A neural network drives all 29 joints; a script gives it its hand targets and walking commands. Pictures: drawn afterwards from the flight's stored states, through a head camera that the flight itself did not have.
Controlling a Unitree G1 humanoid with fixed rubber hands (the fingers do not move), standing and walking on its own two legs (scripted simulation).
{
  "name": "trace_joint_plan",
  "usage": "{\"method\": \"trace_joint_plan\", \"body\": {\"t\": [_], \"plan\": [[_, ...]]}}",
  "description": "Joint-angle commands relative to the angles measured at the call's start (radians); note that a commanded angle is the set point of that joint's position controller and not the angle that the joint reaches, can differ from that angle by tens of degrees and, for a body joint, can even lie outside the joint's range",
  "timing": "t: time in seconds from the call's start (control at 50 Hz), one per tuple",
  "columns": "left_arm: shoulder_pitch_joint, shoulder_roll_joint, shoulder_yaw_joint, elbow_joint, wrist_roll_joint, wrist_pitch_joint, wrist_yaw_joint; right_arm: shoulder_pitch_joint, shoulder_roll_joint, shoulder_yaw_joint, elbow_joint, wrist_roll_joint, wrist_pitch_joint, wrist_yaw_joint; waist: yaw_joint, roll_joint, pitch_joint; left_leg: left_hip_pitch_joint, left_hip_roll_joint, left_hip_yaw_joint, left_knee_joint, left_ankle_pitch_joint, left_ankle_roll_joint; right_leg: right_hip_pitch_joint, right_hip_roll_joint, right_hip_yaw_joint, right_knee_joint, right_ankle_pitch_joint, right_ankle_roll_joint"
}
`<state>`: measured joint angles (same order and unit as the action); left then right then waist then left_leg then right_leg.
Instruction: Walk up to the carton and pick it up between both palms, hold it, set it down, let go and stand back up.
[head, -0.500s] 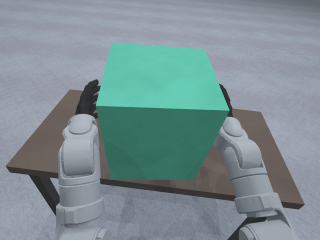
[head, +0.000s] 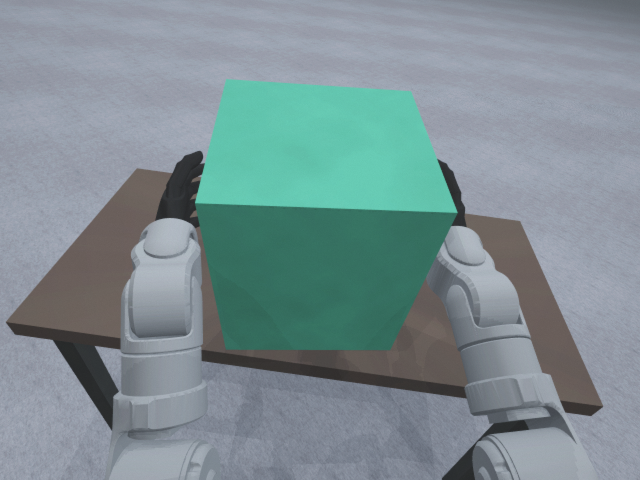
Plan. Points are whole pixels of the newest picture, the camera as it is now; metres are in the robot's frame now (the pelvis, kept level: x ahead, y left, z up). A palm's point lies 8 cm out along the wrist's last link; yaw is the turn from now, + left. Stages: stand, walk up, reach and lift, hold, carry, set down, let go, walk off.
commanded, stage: hold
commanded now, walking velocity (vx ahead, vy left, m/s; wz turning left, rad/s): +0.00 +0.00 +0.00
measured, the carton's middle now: (314, 225) +0.38 +0.01 +0.17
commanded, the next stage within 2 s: none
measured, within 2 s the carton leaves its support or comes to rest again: neither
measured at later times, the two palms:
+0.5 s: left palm (181, 222) +0.37 +0.16 +0.18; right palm (436, 219) +0.38 -0.14 +0.19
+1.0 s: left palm (173, 216) +0.37 +0.17 +0.19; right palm (431, 203) +0.39 -0.13 +0.20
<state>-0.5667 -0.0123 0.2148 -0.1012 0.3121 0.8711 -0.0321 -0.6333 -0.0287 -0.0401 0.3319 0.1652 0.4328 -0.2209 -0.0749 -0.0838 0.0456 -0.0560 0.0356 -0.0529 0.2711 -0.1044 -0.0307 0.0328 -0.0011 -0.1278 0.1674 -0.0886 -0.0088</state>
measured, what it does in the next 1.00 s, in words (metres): stands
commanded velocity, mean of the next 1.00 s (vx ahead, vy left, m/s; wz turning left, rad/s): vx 0.00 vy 0.00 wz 0.00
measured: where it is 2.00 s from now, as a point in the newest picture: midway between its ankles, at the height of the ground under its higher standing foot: outside the picture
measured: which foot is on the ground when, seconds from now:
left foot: down 0.00-1.00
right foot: down 0.00-1.00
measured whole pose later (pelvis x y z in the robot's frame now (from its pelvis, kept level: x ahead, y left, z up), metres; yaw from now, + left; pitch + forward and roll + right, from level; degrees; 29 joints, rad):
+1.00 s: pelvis +0.03 +0.00 +0.00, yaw +0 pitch -5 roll -1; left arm -0.49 0.00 0.19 -0.26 0.28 0.97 -0.01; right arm -0.63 -0.10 0.04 0.21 0.31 0.54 -0.29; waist -0.07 -0.07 0.04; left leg -0.05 0.03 -0.05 0.30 -0.17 -0.03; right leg 0.07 0.00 -0.12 0.14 -0.12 0.00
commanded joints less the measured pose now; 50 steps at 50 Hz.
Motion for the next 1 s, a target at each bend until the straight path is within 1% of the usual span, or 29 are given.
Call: {"method": "trace_joint_plan", "body": {"t": [0.0, 0.18, 0.2, 0.28, 0.32, 0.34, 0.4, 0.42, 0.44, 0.5, 0.52, 0.54, 0.58, 0.6, 0.68, 0.72, 0.76, 0.78, 0.8, 0.84, 0.86, 0.92, 0.96, 0.98], "plan": [[-0.663, -0.394, -0.425, -0.224, -0.171, -0.086, -0.121, -0.7, 0.329, 0.288, -0.321, 0.073, -0.068, 0.052, -0.017, 0.113, -0.442, 0.167, -0.08, 0.083, 0.013, 0.289, -0.005, 0.129, 0.055, -0.011, 0.005, 0.141, 0.035], [-0.623, -0.399, -0.442, -0.264, -0.169, -0.065, -0.116, -0.674, 0.303, 0.291, -0.349, 0.089, -0.062, 0.053, -0.021, 0.121, -0.422, 0.202, -0.074, 0.081, 0.014, 0.328, -0.024, 0.121, 0.061, -0.013, -0.007, 0.134, 0.026], [-0.616, -0.377, -0.445, -0.234, -0.177, -0.064, -0.111, -0.693, 0.3, 0.302, -0.334, 0.122, -0.062, 0.049, -0.015, 0.126, -0.41, 0.195, -0.079, 0.078, 0.022, 0.291, -0.028, 0.105, 0.056, 0.008, -0.01, 0.137, 0.024], [-0.641, -0.378, -0.432, -0.178, -0.192, -0.067, -0.096, -0.728, 0.31, 0.305, -0.315, 0.128, -0.057, 0.046, 0.004, 0.093, -0.365, 0.138, -0.069, 0.072, -0.003, 0.172, -0.015, 0.084, 0.051, 0.006, -0.007, 0.04, 0.029], [-0.663, -0.385, -0.434, -0.172, -0.198, -0.073, -0.087, -0.761, 0.315, 0.3, -0.312, 0.13, -0.059, 0.048, 0.005, 0.098, -0.38, 0.119, -0.068, 0.073, -0.006, 0.144, -0.011, 0.076, 0.051, 0.006, -0.001, 0.016, 0.029], [-0.667, -0.389, -0.444, -0.166, -0.204, -0.078, -0.083, -0.756, 0.316, 0.298, -0.316, 0.13, -0.061, 0.05, 0.002, 0.098, -0.394, 0.124, -0.068, 0.073, 0.004, 0.152, -0.006, 0.069, 0.052, 0.009, 0.004, 0.027, 0.03], [-0.683, -0.395, -0.455, -0.184, -0.213, -0.088, -0.072, -0.766, 0.322, 0.309, -0.317, 0.14, -0.057, 0.05, -0.004, 0.113, -0.442, 0.157, -0.072, 0.076, 0.03, 0.223, -0.015, 0.066, 0.063, 0.007, 0.012, 0.073, 0.031], [-0.678, -0.403, -0.465, -0.184, -0.22, -0.088, -0.068, -0.767, 0.323, 0.309, -0.323, 0.142, -0.055, 0.05, 0.0, 0.112, -0.47, 0.174, -0.073, 0.071, 0.039, 0.252, -0.017, 0.058, 0.065, 0.006, 0.012, 0.093, 0.029], [-0.685, -0.409, -0.467, -0.205, -0.22, -0.087, -0.068, -0.772, 0.33, 0.322, -0.334, 0.15, -0.05, 0.051, 0.003, 0.118, -0.476, 0.188, -0.078, 0.069, 0.042, 0.269, -0.016, 0.055, 0.067, 0.008, 0.014, 0.103, 0.029], [-0.689, -0.417, -0.481, -0.235, -0.22, -0.087, -0.071, -0.76, 0.345, 0.338, -0.355, 0.165, -0.042, 0.05, -0.008, 0.124, -0.523, 0.208, -0.08, 0.069, 0.061, 0.347, -0.02, 0.077, 0.074, 0.009, 0.02, 0.174, 0.034], [-0.682, -0.414, -0.481, -0.245, -0.224, -0.083, -0.07, -0.755, 0.341, 0.342, -0.364, 0.168, -0.038, 0.047, -0.001, 0.127, -0.526, 0.204, -0.081, 0.071, 0.062, 0.361, -0.023, 0.084, 0.068, 0.012, 0.017, 0.193, 0.032], [-0.674, -0.417, -0.487, -0.255, -0.221, -0.082, -0.072, -0.753, 0.35, 0.349, -0.38, 0.172, -0.035, 0.045, -0.001, 0.134, -0.535, 0.206, -0.082, 0.068, 0.068, 0.387, -0.022, 0.092, 0.071, 0.015, 0.021, 0.223, 0.034], [-0.665, -0.415, -0.492, -0.279, -0.223, -0.075, -0.074, -0.738, 0.354, 0.358, -0.398, 0.181, -0.028, 0.039, -0.005, 0.125, -0.552, 0.227, -0.078, 0.065, 0.073, 0.427, -0.022, 0.097, 0.074, 0.013, 0.019, 0.251, 0.035], [-0.651, -0.414, -0.492, -0.282, -0.222, -0.072, -0.075, -0.726, 0.346, 0.359, -0.395, 0.182, -0.024, 0.037, -0.006, 0.132, -0.539, 0.226, -0.081, 0.063, 0.076, 0.437, -0.021, 0.102, 0.074, 0.013, 0.018, 0.259, 0.034], [-0.607, -0.386, -0.476, -0.302, -0.209, -0.044, -0.091, -0.689, 0.324, 0.364, -0.401, 0.2, -0.005, 0.022, -0.002, 0.127, -0.494, 0.214, -0.083, 0.059, 0.074, 0.465, -0.022, 0.127, 0.065, 0.014, 0.015, 0.306, 0.035], [-0.579, -0.385, -0.48, -0.305, -0.212, -0.033, -0.097, -0.682, 0.319, 0.376, -0.427, 0.213, 0.002, 0.015, -0.004, 0.116, -0.489, 0.23, -0.081, 0.058, 0.077, 0.489, -0.021, 0.124, 0.067, 0.012, 0.017, 0.33, 0.041], [-0.59, -0.381, -0.481, -0.335, -0.217, -0.026, -0.101, -0.693, 0.327, 0.385, -0.436, 0.226, 0.007, 0.013, -0.003, 0.124, -0.503, 0.228, -0.082, 0.059, 0.079, 0.501, -0.029, 0.136, 0.067, 0.01, 0.019, 0.342, 0.037], [-0.589, -0.384, -0.491, -0.352, -0.223, -0.024, -0.1, -0.689, 0.326, 0.389, -0.448, 0.231, 0.011, 0.011, -0.003, 0.114, -0.504, 0.234, -0.08, 0.057, 0.083, 0.516, -0.028, 0.134, 0.068, 0.01, 0.02, 0.354, 0.036], [-0.582, -0.384, -0.49, -0.359, -0.222, -0.022, -0.1, -0.69, 0.328, 0.39, -0.466, 0.232, 0.013, 0.01, 0.001, 0.117, -0.515, 0.24, -0.08, 0.054, 0.086, 0.527, -0.027, 0.139, 0.07, 0.006, 0.024, 0.354, 0.039], [-0.584, -0.385, -0.487, -0.361, -0.222, -0.01, -0.104, -0.69, 0.314, 0.389, -0.466, 0.227, 0.021, 0.004, -0.001, 0.111, -0.482, 0.228, -0.081, 0.052, 0.083, 0.531, -0.031, 0.144, 0.067, 0.005, 0.017, 0.37, 0.037], [-0.574, -0.381, -0.483, -0.358, -0.222, -0.006, -0.107, -0.686, 0.306, 0.385, -0.47, 0.229, 0.025, 0.002, -0.008, 0.11, -0.476, 0.235, -0.083, 0.055, 0.088, 0.52, -0.031, 0.146, 0.068, 0.004, 0.018, 0.364, 0.036], [-0.573, -0.367, -0.48, -0.351, -0.221, 0.004, -0.113, -0.695, 0.301, 0.37, -0.454, 0.232, 0.038, -0.001, -0.015, 0.114, -0.466, 0.216, -0.08, 0.055, 0.073, 0.473, -0.03, 0.133, 0.066, 0.002, 0.015, 0.323, 0.035], [-0.592, -0.366, -0.478, -0.352, -0.226, 0.008, -0.113, -0.719, 0.303, 0.372, -0.467, 0.236, 0.044, 0.003, -0.011, 0.115, -0.475, 0.218, -0.079, 0.056, 0.076, 0.453, -0.028, 0.13, 0.065, -0.002, 0.015, 0.304, 0.033], [-0.605, -0.369, -0.489, -0.361, -0.231, 0.006, -0.113, -0.724, 0.304, 0.366, -0.464, 0.234, 0.047, 0.004, -0.015, 0.124, -0.483, 0.226, -0.08, 0.055, 0.073, 0.456, -0.031, 0.119, 0.066, -0.003, 0.013, 0.293, 0.034]]}}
